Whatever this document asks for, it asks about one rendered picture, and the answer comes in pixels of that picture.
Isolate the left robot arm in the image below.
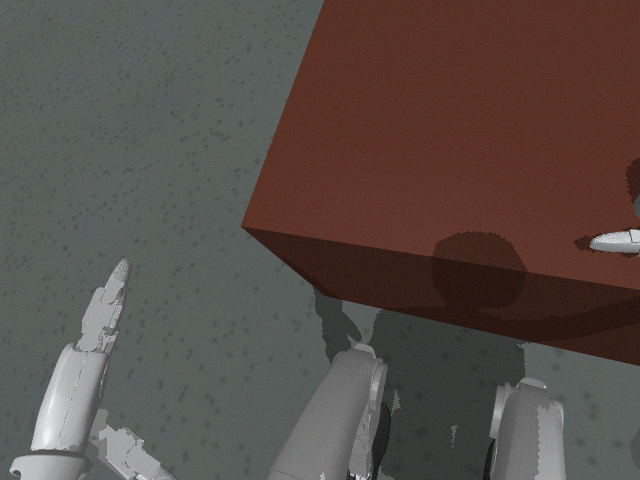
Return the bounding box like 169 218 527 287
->
10 450 91 480

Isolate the left robot hand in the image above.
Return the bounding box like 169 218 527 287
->
31 258 178 480

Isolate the left robot foot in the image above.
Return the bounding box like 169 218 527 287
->
346 402 391 480

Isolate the right robot hand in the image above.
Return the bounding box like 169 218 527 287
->
590 229 640 257

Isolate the can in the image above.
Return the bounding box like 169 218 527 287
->
633 194 640 219

